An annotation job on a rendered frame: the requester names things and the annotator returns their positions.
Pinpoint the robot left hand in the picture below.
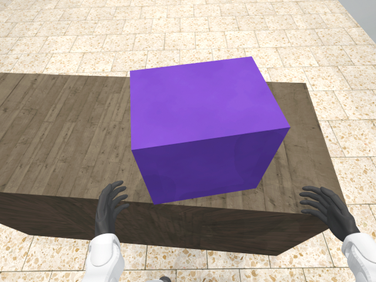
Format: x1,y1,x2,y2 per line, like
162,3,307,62
95,180,129,237

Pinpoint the carton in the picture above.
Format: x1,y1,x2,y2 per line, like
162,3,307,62
130,56,290,205

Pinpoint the robot right hand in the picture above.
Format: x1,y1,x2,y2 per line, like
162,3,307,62
299,186,360,242

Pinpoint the robot left forearm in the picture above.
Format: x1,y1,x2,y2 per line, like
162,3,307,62
81,233,125,282

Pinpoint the robot right forearm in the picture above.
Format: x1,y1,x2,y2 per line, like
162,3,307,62
341,233,376,282

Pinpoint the pedestal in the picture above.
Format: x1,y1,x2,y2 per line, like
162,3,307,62
0,72,347,256

